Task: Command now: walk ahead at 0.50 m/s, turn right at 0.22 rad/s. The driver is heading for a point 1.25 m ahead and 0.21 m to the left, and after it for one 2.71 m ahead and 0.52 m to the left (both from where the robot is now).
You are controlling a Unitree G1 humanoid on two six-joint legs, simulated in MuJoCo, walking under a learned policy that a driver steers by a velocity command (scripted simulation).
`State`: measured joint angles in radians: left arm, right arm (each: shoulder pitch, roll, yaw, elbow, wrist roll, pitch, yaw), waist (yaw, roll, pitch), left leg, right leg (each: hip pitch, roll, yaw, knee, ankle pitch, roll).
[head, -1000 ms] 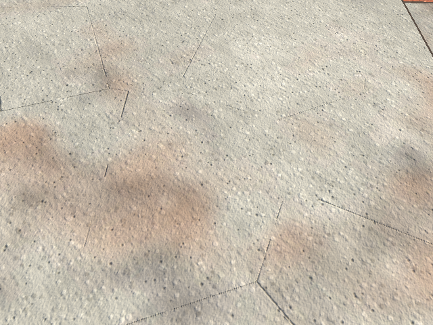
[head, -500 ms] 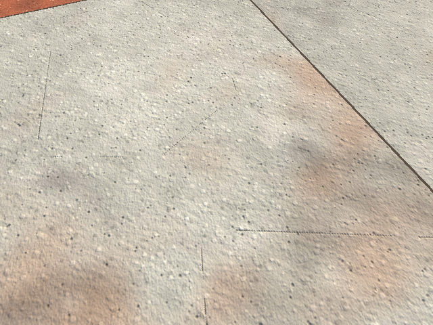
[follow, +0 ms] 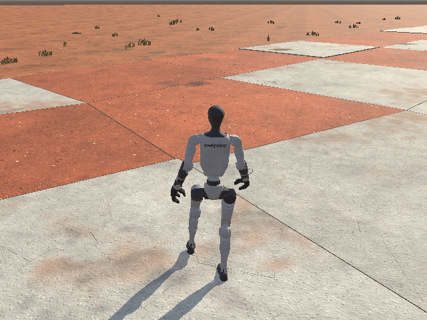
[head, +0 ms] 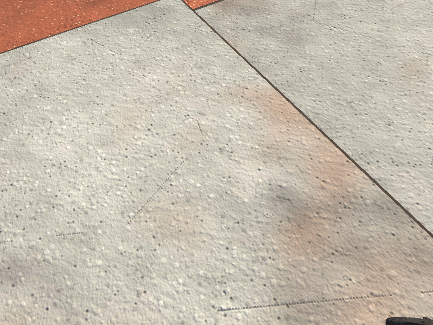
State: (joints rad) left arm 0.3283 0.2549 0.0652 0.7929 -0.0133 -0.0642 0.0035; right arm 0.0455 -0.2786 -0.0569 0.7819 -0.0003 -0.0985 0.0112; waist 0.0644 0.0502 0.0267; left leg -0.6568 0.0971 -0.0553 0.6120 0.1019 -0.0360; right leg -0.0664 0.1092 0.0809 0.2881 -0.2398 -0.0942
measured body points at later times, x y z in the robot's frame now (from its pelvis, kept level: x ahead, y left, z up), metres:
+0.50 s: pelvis +0.29 +0.05 +0.00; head +0.31 +0.06 +0.45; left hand +0.47 +0.30 -0.10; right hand +0.30 -0.22 -0.13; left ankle +0.24 +0.14 -0.75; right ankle +0.45 -0.13 -0.69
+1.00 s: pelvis +0.56 -0.01 +0.00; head +0.58 -0.01 +0.45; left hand +0.58 +0.28 -0.12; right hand +0.74 -0.26 -0.11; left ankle +0.68 +0.18 -0.67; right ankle +0.53 -0.10 -0.75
